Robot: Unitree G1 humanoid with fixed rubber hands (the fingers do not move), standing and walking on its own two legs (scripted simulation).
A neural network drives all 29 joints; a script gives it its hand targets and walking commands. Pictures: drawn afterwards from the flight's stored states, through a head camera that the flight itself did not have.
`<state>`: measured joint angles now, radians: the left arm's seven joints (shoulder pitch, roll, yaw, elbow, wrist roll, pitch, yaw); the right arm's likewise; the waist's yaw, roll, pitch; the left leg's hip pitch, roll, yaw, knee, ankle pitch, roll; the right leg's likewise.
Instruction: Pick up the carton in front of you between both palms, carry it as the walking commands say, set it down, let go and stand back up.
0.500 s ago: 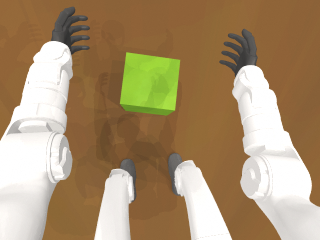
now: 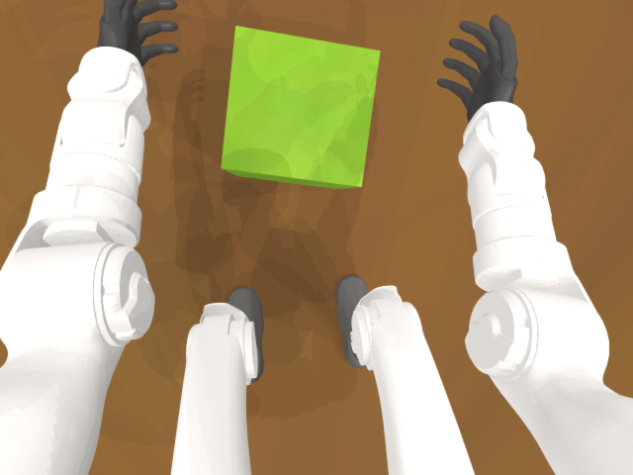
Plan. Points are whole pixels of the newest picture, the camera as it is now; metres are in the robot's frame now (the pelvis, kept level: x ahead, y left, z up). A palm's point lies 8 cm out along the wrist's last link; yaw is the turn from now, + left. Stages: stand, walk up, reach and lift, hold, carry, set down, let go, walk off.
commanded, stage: reach and lift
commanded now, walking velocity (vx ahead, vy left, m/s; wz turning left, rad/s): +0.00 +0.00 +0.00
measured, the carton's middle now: (296, 124) +0.52 -0.01 -0.44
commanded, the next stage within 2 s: none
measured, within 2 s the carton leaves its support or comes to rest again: leaves its support in 1.40 s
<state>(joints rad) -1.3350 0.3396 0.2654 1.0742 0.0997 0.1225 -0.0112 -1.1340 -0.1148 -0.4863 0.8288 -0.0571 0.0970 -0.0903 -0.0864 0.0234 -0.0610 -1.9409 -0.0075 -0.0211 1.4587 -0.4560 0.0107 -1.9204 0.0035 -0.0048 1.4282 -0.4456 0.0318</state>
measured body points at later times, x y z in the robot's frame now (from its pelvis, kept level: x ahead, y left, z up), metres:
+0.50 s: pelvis -0.05 +0.00 -0.18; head +0.33 +0.01 +0.03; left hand +0.56 +0.17 -0.37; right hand +0.50 -0.20 -0.37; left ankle +0.06 +0.11 -0.53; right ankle +0.07 -0.13 -0.53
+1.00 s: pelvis -0.05 +0.00 -0.19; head +0.34 +0.01 +0.03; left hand +0.56 +0.14 -0.38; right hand +0.51 -0.18 -0.38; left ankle +0.06 +0.11 -0.53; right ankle +0.07 -0.13 -0.53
